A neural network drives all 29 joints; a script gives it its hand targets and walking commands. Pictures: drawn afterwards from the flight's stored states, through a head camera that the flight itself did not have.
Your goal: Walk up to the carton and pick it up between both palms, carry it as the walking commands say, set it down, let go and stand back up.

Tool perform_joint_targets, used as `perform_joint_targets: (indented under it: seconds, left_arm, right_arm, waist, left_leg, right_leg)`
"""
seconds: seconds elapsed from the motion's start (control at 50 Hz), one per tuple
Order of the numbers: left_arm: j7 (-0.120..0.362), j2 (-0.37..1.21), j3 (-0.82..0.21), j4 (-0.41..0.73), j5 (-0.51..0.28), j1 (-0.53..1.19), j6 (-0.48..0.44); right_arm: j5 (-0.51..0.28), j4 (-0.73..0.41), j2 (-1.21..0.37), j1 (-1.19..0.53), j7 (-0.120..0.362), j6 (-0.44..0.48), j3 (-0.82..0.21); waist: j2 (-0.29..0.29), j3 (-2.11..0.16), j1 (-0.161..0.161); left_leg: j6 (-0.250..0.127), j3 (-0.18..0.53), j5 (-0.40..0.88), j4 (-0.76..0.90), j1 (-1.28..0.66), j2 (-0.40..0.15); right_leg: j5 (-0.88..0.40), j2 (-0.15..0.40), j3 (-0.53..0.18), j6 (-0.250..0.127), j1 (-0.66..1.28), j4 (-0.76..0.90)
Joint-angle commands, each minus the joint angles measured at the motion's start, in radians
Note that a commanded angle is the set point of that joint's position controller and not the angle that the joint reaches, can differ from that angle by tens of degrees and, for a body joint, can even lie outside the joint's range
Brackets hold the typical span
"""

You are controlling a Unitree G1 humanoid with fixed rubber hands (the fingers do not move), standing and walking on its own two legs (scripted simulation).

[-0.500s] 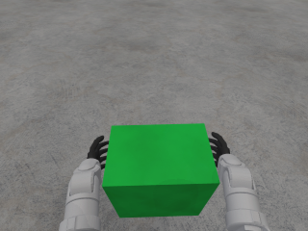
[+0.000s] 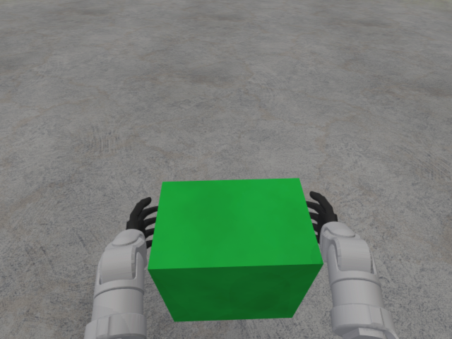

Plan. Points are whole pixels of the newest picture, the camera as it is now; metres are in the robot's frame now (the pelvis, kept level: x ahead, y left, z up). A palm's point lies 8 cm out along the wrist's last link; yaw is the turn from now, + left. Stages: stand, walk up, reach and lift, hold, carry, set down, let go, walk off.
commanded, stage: reach and lift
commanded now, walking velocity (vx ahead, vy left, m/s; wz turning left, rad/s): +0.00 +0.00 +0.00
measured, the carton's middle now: (232, 255) +0.29 -0.01 -0.02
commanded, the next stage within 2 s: hold in 0.72 s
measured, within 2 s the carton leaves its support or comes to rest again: neither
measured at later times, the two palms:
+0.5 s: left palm (136, 240) +0.29 +0.17 +0.04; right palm (325, 231) +0.29 -0.18 +0.05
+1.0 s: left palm (133, 245) +0.28 +0.17 +0.04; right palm (326, 235) +0.28 -0.17 +0.05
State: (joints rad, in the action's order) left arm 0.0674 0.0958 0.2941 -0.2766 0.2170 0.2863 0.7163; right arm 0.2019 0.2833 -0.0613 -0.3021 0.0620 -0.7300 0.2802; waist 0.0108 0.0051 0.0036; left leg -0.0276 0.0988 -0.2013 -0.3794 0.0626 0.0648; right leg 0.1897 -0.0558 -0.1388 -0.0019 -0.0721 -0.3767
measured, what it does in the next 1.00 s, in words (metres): stands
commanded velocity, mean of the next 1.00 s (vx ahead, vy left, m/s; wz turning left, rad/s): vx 0.00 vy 0.00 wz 0.00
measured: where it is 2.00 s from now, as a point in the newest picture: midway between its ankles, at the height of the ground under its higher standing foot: outside the picture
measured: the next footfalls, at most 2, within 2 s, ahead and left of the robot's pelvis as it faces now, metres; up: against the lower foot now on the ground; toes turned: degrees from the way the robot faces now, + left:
left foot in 2.00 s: +0.03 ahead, +0.14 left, +0.00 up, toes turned +0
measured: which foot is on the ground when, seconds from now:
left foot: down 0.00-1.00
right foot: down 0.00-1.00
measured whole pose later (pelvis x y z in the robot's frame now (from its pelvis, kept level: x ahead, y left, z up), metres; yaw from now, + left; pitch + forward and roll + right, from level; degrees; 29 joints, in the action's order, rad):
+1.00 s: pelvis +0.00 +0.00 +0.00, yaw +1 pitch -7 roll +0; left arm 0.07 0.09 0.26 -0.18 0.20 0.21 0.74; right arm 0.20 0.20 -0.08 -0.23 0.07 -0.73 0.26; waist 0.02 0.02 0.00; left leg -0.02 0.11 -0.19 -0.36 0.04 0.06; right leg 0.19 -0.05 -0.12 -0.01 -0.05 -0.37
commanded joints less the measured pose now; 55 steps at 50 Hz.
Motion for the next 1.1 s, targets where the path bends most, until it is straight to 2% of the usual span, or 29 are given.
perform_joint_targets:
  seconds: [0.0, 0.04, 0.06, 0.08, 0.12, 0.14, 0.2, 0.22, 0.28, 0.3, 0.32, 0.34, 0.42, 0.52, 0.56, 0.58, 0.6, 0.62, 0.68, 0.7, 0.72, 0.78, 0.8, 0.86, 0.88, 0.9, 0.96, 0.98, 1.08]
  left_arm:
    - [0.185, 0.862, -0.591, 0.059, -0.216, 0.59, -0.023]
    - [0.194, 0.867, -0.604, 0.07, -0.235, 0.599, -0.027]
    - [0.194, 0.859, -0.612, 0.076, -0.227, 0.591, -0.027]
    - [0.193, 0.863, -0.617, 0.095, -0.236, 0.592, -0.028]
    - [0.195, 0.846, -0.602, 0.082, -0.224, 0.567, -0.016]
    - [0.193, 0.839, -0.586, 0.066, -0.218, 0.545, -0.013]
    - [0.196, 0.854, -0.62, 0.104, -0.228, 0.523, -0.014]
    - [0.194, 0.848, -0.616, 0.105, -0.226, 0.496, -0.013]
    - [0.188, 0.846, -0.632, 0.139, -0.236, 0.437, -0.012]
    - [0.186, 0.835, -0.64, 0.165, -0.23, 0.474, -0.013]
    - [0.178, 0.821, -0.625, 0.163, -0.231, 0.432, -0.012]
    - [0.176, 0.813, -0.642, 0.177, -0.231, 0.445, -0.009]
    - [0.171, 0.798, -0.641, 0.188, -0.226, 0.42, -0.006]
    - [0.161, 0.817, -0.682, 0.236, -0.245, 0.388, -0.009]
    - [0.16, 0.785, -0.677, 0.251, -0.231, 0.397, -0.006]
    - [0.157, 0.782, -0.669, 0.243, -0.234, 0.396, -0.005]
    - [0.161, 0.781, -0.662, 0.223, -0.225, 0.38, -0.002]
    - [0.156, 0.774, -0.664, 0.237, -0.232, 0.359, -0.004]
    - [0.155, 0.753, -0.649, 0.229, -0.226, 0.375, 0.0]
    - [0.156, 0.768, -0.657, 0.232, -0.228, 0.387, 0.0]
    - [0.16, 0.762, -0.648, 0.213, -0.224, 0.387, 0.001]
    - [0.163, 0.77, -0.661, 0.223, -0.224, 0.396, -0.001]
    - [0.163, 0.793, -0.674, 0.216, -0.237, 0.419, -0.006]
    - [0.169, 0.775, -0.636, 0.178, -0.22, 0.445, -0.004]
    - [0.17, 0.772, -0.644, 0.183, -0.225, 0.446, -0.009]
    - [0.173, 0.785, -0.647, 0.194, -0.226, 0.474, -0.011]
    - [0.178, 0.812, -0.66, 0.187, -0.24, 0.453, -0.012]
    - [0.178, 0.828, -0.671, 0.193, -0.235, 0.473, -0.011]
    - [0.167, 0.826, -0.648, 0.163, -0.221, 0.378, 0.005]
  right_arm:
    - [-0.209, -0.054, -0.93, -0.566, 0.205, 0.036, -0.581]
    - [-0.208, -0.07, -0.933, -0.56, 0.204, 0.036, -0.594]
    - [-0.214, -0.07, -0.929, -0.558, 0.202, 0.044, -0.585]
    - [-0.21, -0.082, -0.935, -0.561, 0.199, 0.039, -0.594]
    - [-0.193, -0.054, -0.931, -0.495, 0.193, 0.031, -0.571]
    - [-0.19, -0.056, -0.918, -0.498, 0.189, 0.025, -0.568]
    - [-0.2, -0.093, -0.923, -0.462, 0.188, 0.031, -0.587]
    - [-0.197, -0.107, -0.916, -0.466, 0.188, 0.032, -0.586]
    - [-0.212, -0.166, -0.903, -0.441, 0.177, 0.032, -0.624]
    - [-0.213, -0.151, -0.905, -0.428, 0.178, 0.03, -0.61]
    - [-0.207, -0.173, -0.886, -0.429, 0.176, 0.023, -0.62]
    - [-0.206, -0.145, -0.889, -0.394, 0.175, 0.021, -0.609]
    - [-0.211, -0.195, -0.865, -0.408, 0.173, 0.024, -0.629]
    - [-0.225, -0.227, -0.865, -0.364, 0.168, 0.026, -0.658]
    - [-0.212, -0.234, -0.841, -0.37, 0.168, 0.026, -0.646]
    - [-0.2, -0.202, -0.845, -0.343, 0.166, 0.02, -0.631]
    - [-0.208, -0.233, -0.831, -0.372, 0.164, 0.026, -0.636]
    - [-0.206, -0.223, -0.838, -0.344, 0.162, 0.02, -0.644]
    - [-0.191, -0.191, -0.829, -0.341, 0.164, 0.01, -0.627]
    - [-0.194, -0.19, -0.83, -0.34, 0.163, 0.014, -0.623]
    - [-0.195, -0.201, -0.829, -0.369, 0.162, 0.013, -0.624]
    - [-0.203, -0.222, -0.825, -0.384, 0.165, 0.021, -0.634]
    - [-0.203, -0.21, -0.846, -0.387, 0.167, 0.02, -0.639]
    - [-0.194, -0.172, -0.834, -0.415, 0.171, 0.018, -0.609]
    - [-0.198, -0.173, -0.844, -0.424, 0.169, 0.02, -0.619]
    - [-0.195, -0.154, -0.855, -0.41, 0.173, 0.021, -0.608]
    - [-0.207, -0.169, -0.873, -0.412, 0.173, 0.021, -0.631]
    - [-0.209, -0.171, -0.865, -0.421, 0.175, 0.024, -0.614]
    - [-0.218, -0.188, -0.858, -0.395, 0.177, 0.015, -0.63]
  waist:
    - [-0.015, -0.233, -0.01]
    - [0.037, -0.25, -0.007]
    - [-0.018, -0.252, -0.009]
    - [0.022, -0.263, -0.006]
    - [-0.003, -0.232, 0.0]
    - [0.026, -0.212, -0.006]
    - [-0.034, -0.249, -0.004]
    - [0.016, -0.268, -0.007]
    - [0.011, -0.271, -0.01]
    - [-0.029, -0.262, -0.008]
    - [0.026, -0.243, -0.013]
    - [-0.013, -0.23, -0.004]
    - [-0.02, -0.214, -0.017]
    - [-0.01, -0.247, -0.01]
    - [-0.039, -0.242, -0.012]
    - [-0.001, -0.23, 0.0]
    - [-0.041, -0.224, -0.008]
    - [-0.003, -0.231, -0.006]
    - [0.019, -0.179, -0.006]
    - [-0.008, -0.181, 0.002]
    - [0.029, -0.158, -0.007]
    - [-0.031, -0.18, -0.005]
    - [0.008, -0.191, -0.001]
    - [-0.002, -0.163, -0.006]
    - [0.022, -0.16, -0.007]
    - [-0.021, -0.165, 0.002]
    - [0.021, -0.203, 0.004]
    - [-0.051, -0.218, -0.002]
    - [-0.029, -0.203, -0.014]
  left_leg:
    - [0.019, -0.01, 0.102, 0.062, -0.03, -0.003]
    - [0.015, -0.008, 0.112, 0.063, -0.053, -0.009]
    - [0.019, -0.015, 0.128, 0.064, -0.037, -0.003]
    - [0.014, -0.008, 0.154, 0.057, -0.052, -0.007]
    - [0.016, -0.016, 0.138, 0.066, -0.048, -0.001]
    - [0.013, -0.011, 0.143, 0.074, -0.045, -0.008]
    - [0.021, -0.016, 0.2, 0.067, -0.057, 0.005]
    - [0.02, -0.008, 0.255, 0.067, -0.072, -0.003]
    - [0.02, -0.001, 0.319, 0.066, -0.092, -0.002]
    - [0.022, -0.004, 0.304, 0.069, -0.073, 0.003]
    - [0.016, -0.001, 0.312, 0.076, -0.086, -0.005]
    - [0.018, -0.002, 0.295, 0.077, -0.082, 0.002]
    - [0.02, -0.011, 0.23, 0.085, -0.071, 0.009]
    - [0.021, 0.002, 0.326, 0.076, -0.096, 0.002]
    - [0.023, -0.008, 0.246, 0.085, -0.074, 0.011]
    - [0.019, -0.002, 0.257, 0.08, -0.085, 0.005]
    - [0.023, -0.01, 0.218, 0.082, -0.067, 0.013]
    - [0.018, -0.001, 0.227, 0.081, -0.069, 0.005]
    - [0.013, -0.005, 0.176, 0.095, -0.061, 0.006]
    - [0.016, -0.006, 0.19, 0.086, -0.062, 0.008]
    - [0.012, -0.012, 0.152, 0.092, -0.059, 0.007]
    - [0.018, -0.014, 0.116, 0.09, -0.038, 0.014]
    - [0.015, -0.008, 0.1, 0.088, -0.049, 0.004]
    - [0.011, -0.01, 0.038, 0.089, -0.021, 0.002]
    - [0.007, -0.011, 0.044, 0.092, -0.016, 0.003]
    - [0.009, -0.014, 0.047, 0.08, -0.03, 0.007]
    - [0.008, -0.005, 0.114, 0.074, -0.045, 0.0]
    - [0.018, -0.008, 0.135, 0.073, -0.048, 0.005]
    - [0.016, -0.007, 0.196, 0.082, -0.061, 0.008]
  right_leg:
    - [-0.097, -0.014, 0.035, 0.002, 0.038, 0.048]
    - [-0.096, -0.017, 0.039, 0.008, 0.033, 0.052]
    - [-0.126, -0.01, 0.035, 0.007, 0.052, 0.05]
    - [-0.145, -0.011, 0.033, 0.009, 0.043, 0.047]
    - [-0.143, -0.006, 0.031, 0.008, 0.06, 0.057]
    - [-0.135, -0.012, 0.038, 0.01, 0.044, 0.062]
    - [-0.209, -0.01, 0.033, 0.004, 0.079, 0.059]
    - [-0.249, -0.021, 0.034, 0.006, 0.09, 0.054]
    - [-0.306, -0.019, 0.031, 0.01, 0.105, 0.056]
    - [-0.307, -0.011, 0.024, 0.01, 0.107, 0.059]
    - [-0.294, -0.018, 0.031, 0.012, 0.087, 0.061]
    - [-0.292, -0.011, 0.024, 0.009, 0.095, 0.064]
    - [-0.232, -0.014, 0.033, 0.008, 0.091, 0.071]
    - [-0.311, -0.024, 0.03, 0.004, 0.094, 0.065]
    - [-0.254, -0.022, 0.037, 0.003, 0.096, 0.068]
    - [-0.257, -0.023, 0.037, 0.003, 0.081, 0.071]
    - [-0.223, -0.02, 0.035, 0.001, 0.093, 0.069]
    - [-0.229, -0.022, 0.034, 0.001, 0.093, 0.068]
    - [-0.17, -0.021, 0.043, -0.001, 0.064, 0.08]
    - [-0.186, -0.017, 0.037, -0.004, 0.06, 0.081]
    - [-0.146, -0.019, 0.041, -0.001, 0.054, 0.083]
    - [-0.122, -0.02, 0.041, -0.007, 0.062, 0.074]
    - [-0.1, -0.023, 0.046, -0.006, 0.057, 0.07]
    - [-0.035, -0.016, 0.047, -0.009, 0.04, 0.071]
    - [-0.043, -0.018, 0.048, -0.005, 0.046, 0.073]
    - [-0.041, -0.013, 0.044, -0.01, 0.028, 0.071]
    - [-0.107, -0.019, 0.046, -0.004, 0.053, 0.066]
    - [-0.127, -0.02, 0.046, -0.013, 0.058, 0.06]
    - [-0.182, -0.02, 0.041, -0.009, 0.079, 0.066]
